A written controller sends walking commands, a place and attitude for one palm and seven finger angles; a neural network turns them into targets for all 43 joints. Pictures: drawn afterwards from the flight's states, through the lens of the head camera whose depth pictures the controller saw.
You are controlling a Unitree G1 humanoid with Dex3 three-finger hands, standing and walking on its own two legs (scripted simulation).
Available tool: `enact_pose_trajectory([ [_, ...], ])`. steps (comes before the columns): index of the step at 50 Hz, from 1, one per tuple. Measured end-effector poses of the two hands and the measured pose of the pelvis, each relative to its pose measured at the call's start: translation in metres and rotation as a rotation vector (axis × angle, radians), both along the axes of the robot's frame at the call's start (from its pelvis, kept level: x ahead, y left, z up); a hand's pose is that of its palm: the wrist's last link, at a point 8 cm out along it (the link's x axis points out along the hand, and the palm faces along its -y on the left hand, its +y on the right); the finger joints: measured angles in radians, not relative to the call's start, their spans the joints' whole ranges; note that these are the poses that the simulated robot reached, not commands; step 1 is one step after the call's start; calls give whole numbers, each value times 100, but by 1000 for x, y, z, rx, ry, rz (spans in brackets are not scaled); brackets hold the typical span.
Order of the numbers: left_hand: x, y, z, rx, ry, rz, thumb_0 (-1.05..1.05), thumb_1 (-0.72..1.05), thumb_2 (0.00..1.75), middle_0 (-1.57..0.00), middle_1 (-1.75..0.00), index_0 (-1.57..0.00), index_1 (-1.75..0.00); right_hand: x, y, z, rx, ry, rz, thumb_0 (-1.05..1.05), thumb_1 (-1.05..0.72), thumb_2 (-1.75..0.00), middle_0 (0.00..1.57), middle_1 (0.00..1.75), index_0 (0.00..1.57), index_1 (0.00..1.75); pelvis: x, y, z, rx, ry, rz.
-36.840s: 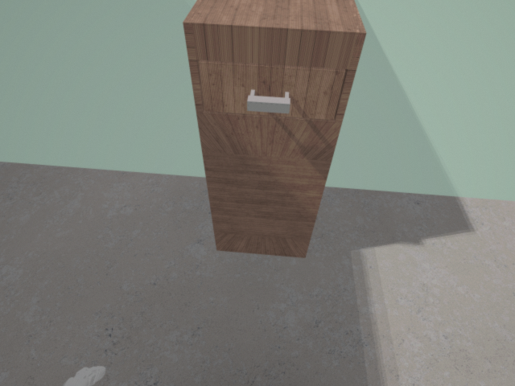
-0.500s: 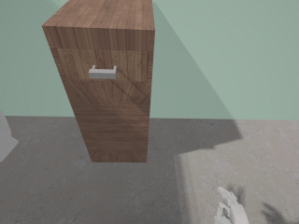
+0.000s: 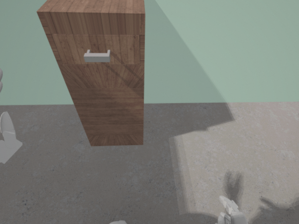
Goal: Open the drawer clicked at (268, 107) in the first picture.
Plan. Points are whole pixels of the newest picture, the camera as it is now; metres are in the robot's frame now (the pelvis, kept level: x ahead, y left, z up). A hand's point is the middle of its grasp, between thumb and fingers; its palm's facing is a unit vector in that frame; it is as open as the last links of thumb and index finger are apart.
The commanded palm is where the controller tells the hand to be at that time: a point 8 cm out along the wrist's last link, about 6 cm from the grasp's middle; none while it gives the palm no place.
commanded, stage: step back with the hand held close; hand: left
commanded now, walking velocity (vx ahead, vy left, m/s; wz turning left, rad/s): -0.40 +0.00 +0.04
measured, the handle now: (98, 54) +0.75 +0.26 +0.04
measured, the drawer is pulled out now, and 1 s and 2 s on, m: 0.00 0.00 0.00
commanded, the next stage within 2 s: stop stepping back and stand still in 0.10 s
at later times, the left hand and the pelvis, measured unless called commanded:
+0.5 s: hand out of the picture +0.06 +0.23 +0.23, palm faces +0.48 -0.78 -0.41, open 7.4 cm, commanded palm +0.01 +0.27 +0.23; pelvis -0.13 -0.01 +0.00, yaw -1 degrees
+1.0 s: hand out of the picture +0.06 +0.22 +0.23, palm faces +0.44 -0.76 -0.47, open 7.4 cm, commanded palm -0.01 +0.27 +0.23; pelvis -0.14 -0.01 -0.01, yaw +0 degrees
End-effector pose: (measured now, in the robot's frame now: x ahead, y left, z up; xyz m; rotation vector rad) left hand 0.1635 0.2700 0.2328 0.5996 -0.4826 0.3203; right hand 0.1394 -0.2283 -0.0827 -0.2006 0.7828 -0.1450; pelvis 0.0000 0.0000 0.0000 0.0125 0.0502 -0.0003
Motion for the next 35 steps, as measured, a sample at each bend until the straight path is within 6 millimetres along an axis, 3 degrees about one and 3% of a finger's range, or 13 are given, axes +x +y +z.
enact_pose_trajectory([
  [6, -24, 11, 1, 52, 7, -38, 2, 88, 90, -21, -30, -22, -31, -9, -5, 14, -83, -43, 1, 1, -90, -90, 20, 30, 20, 30, -28, 11, -3, -37, 26, 24],
  [11, -54, 22, -9, 38, 59, -40, 2, 89, 90, -21, -30, -22, -31, -26, 4, 24, -82, -69, 15, 1, -90, -90, 20, 29, 20, 30, -61, 13, -1, -20, 13, 11],
  [16, -98, 8, 0, 29, 53, -48, 2, 89, 90, -21, -30, -22, -31, -54, 16, 30, -34, -128, 59, 1, -90, -90, 20, 29, 20, 30, -87, 8, 2, -37, -5, -3],
  [22, -138, -4, 10, 25, -37, -11, 2, 88, 90, -21, -30, -22, -31, -95, 12, 19, 3, -113, 66, 1, -90, -90, 20, 30, 20, 30, -119, -6, -2, -36, -36, -2],
  [29, -157, 10, 6, -88, -113, 49, 1, 89, 90, -21, -30, -22, -31, -146, -12, 11, -65, -22, 4, 1, -90, -90, 20, 30, 21, 30, -132, -4, 1, -20, -32, 11],
  [35, -160, 21, -14, -122, -65, 45, 2, 89, 90, -21, -30, -21, -31, -168, -18, 12, -123, -9, -38, 2, -90, -90, 20, 29, 20, 30, -144, 7, -4, -24, -42, 27],
])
